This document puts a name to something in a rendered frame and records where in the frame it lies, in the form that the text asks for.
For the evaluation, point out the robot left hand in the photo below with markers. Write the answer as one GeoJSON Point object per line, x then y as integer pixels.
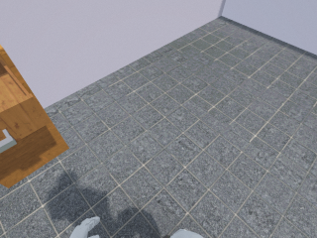
{"type": "Point", "coordinates": [81, 231]}

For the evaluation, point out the drawer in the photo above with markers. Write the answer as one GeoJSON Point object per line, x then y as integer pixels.
{"type": "Point", "coordinates": [20, 113]}

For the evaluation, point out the cabinet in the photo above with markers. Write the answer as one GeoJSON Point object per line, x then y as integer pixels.
{"type": "Point", "coordinates": [34, 150]}

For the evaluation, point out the handle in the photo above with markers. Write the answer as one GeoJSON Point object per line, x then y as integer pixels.
{"type": "Point", "coordinates": [8, 142]}

